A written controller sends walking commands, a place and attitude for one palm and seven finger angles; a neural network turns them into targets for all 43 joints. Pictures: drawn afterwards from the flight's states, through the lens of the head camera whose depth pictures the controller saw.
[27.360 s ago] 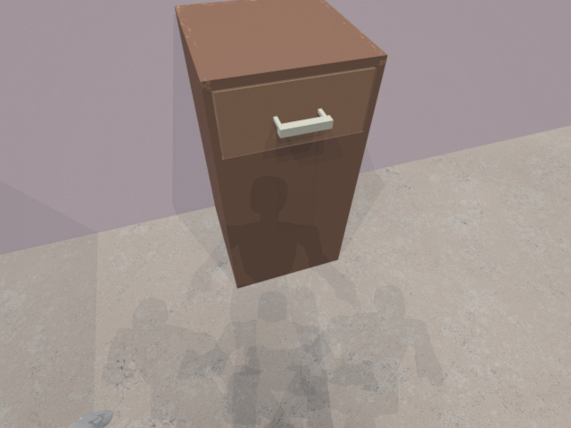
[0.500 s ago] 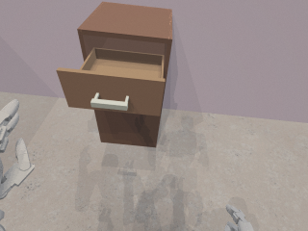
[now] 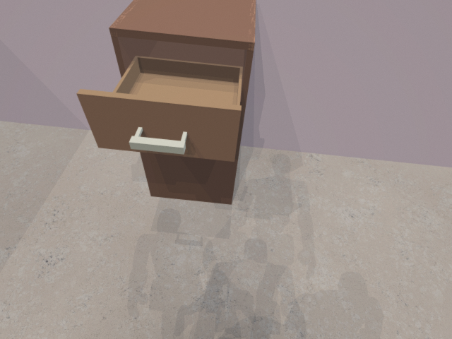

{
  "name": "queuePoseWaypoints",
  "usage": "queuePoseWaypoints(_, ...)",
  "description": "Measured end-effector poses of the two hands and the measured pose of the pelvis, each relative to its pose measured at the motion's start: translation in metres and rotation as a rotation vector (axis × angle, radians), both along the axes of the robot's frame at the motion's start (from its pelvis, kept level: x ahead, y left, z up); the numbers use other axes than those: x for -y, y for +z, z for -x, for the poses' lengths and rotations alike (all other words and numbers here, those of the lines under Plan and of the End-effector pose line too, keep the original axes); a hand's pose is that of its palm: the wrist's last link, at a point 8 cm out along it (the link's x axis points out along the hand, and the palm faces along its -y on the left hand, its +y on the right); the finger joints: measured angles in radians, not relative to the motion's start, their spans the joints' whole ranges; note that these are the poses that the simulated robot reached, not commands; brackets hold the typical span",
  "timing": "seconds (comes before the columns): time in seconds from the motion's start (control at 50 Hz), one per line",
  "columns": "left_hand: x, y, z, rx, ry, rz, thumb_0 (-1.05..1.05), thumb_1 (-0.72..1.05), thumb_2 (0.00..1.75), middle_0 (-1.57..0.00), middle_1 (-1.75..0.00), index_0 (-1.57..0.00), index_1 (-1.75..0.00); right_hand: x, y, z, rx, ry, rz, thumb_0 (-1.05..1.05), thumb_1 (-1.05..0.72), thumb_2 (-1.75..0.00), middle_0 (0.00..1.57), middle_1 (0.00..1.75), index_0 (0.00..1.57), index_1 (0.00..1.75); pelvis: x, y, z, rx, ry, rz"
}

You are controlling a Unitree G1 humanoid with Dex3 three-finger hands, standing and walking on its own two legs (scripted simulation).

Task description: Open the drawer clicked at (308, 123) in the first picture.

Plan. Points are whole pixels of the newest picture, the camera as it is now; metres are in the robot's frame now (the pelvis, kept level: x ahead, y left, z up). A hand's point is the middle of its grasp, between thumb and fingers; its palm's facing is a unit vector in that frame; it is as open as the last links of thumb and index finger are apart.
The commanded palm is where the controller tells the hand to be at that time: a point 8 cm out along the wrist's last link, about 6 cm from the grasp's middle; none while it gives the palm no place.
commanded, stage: let the arm hang, fingers relaxed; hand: left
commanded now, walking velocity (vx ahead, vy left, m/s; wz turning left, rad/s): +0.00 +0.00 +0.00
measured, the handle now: (160, 139) +0.56 +0.19 -0.01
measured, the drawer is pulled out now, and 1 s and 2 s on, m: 0.30 0.30 0.30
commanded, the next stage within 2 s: look to check the result in 0.78 s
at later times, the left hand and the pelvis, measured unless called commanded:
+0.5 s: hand out of the picture +0.01 +0.18 -0.16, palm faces +0.01 -0.97 -0.23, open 7.4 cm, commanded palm none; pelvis -0.01 +0.00 +0.01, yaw +0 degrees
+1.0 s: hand out of the picture +0.04 +0.20 -0.16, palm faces +0.00 -0.96 -0.28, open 7.4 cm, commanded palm none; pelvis +0.00 -0.02 +0.01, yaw +0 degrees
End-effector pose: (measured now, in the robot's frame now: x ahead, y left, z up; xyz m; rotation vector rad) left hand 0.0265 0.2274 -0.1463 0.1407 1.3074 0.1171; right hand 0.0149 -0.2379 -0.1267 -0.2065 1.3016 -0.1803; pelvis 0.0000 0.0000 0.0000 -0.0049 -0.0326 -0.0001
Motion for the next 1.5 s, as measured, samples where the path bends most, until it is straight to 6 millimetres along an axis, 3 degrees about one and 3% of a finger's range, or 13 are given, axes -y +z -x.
queuePoseWaypoints(0.12,-0.006,0.008,0.075,-0.221,0.051,-0.016,0.0,0.97,0.9,-0.21,-0.3,-0.21,-0.3,-0.01,-0.001,0.051,-0.194,-0.037,-0.033,0.0,-0.9,-0.9,0.2,0.3,0.2,0.3,0.003,0.008,-0.001,-0.007,0.004,0.001)
queuePoseWaypoints(0.18,-0.008,0.014,0.094,-0.278,0.067,-0.034,0.01,0.95,0.9,-0.2,-0.3,-0.2,-0.3,-0.018,-0.003,0.062,-0.232,-0.052,-0.057,0.0,-0.9,-0.9,0.2,0.3,0.2,0.3,0.002,0.009,-0.001,-0.004,0.003,0.0)
queuePoseWaypoints(0.24,-0.008,0.017,0.099,-0.294,0.073,-0.047,0.01,0.93,0.9,-0.2,-0.3,-0.2,-0.3,-0.026,-0.007,0.065,-0.238,-0.061,-0.082,0.0,-0.9,-0.9,0.2,0.3,0.2,0.3,0.002,0.01,0.0,0.0,0.001,-0.001)
queuePoseWaypoints(0.32,-0.007,0.018,0.088,-0.257,0.067,-0.057,0.01,0.92,0.9,-0.2,-0.3,-0.2,-0.3,-0.033,-0.013,0.06,-0.211,-0.065,-0.109,0.0,-0.9,-0.9,0.2,0.3,0.2,0.3,0.002,0.01,0.002,0.007,-0.003,-0.004)
queuePoseWaypoints(0.42,-0.005,0.016,0.055,-0.158,0.045,-0.06,0.01,0.91,0.9,-0.2,-0.3,-0.2,-0.3,-0.034,-0.017,0.044,-0.151,-0.062,-0.123,0.0,-0.9,-0.9,0.2,0.3,0.2,0.3,0.003,0.01,0.005,0.013,-0.006,-0.007)
queuePoseWaypoints(0.56,0.001,0.016,0.007,-0.026,0.009,-0.055,0.01,0.91,0.9,-0.2,-0.3,-0.2,-0.3,-0.021,-0.016,0.031,-0.096,-0.062,-0.101,0.0,-0.91,-0.9,0.2,0.3,0.2,0.3,0.006,0.009,0.007,0.015,-0.009,-0.01)
queuePoseWaypoints(0.66,0.001,0.018,-0.012,0.017,-0.008,-0.056,0.01,0.91,0.9,-0.2,-0.3,-0.2,-0.3,-0.009,-0.014,0.031,-0.093,-0.067,-0.079,0.0,-0.91,-0.9,0.2,0.3,0.2,0.3,0.008,0.01,0.006,0.015,-0.009,-0.011)
queuePoseWaypoints(0.9,-0.011,0.022,-0.014,-0.009,-0.009,-0.095,0.01,0.91,0.9,-0.2,-0.3,-0.2,-0.3,0.012,-0.009,0.031,-0.123,-0.061,-0.045,0.0,-0.9,-0.9,0.2,0.3,0.2,0.3,0.014,0.011,0.004,0.016,-0.008,-0.009)
queuePoseWaypoints(1.14,-0.024,0.027,-0.012,-0.039,-0.002,-0.129,0.01,0.91,0.9,-0.2,-0.3,-0.2,-0.3,0.029,-0.006,0.004,-0.092,-0.031,-0.018,0.0,-0.9,-0.9,0.2,0.3,0.2,0.3,0.016,0.013,-0.002,0.011,-0.007,-0.007)
queuePoseWaypoints(1.5,-0.037,0.036,-0.06,0.041,-0.038,-0.156,0.01,0.91,0.9,-0.2,-0.3,-0.2,-0.3,0.051,0.006,-0.051,-0.002,0.005,0.04,0.0,-0.9,-0.9,0.2,0.3,0.2,0.3,0.015,0.015,-0.015,0.001,-0.01,-0.006)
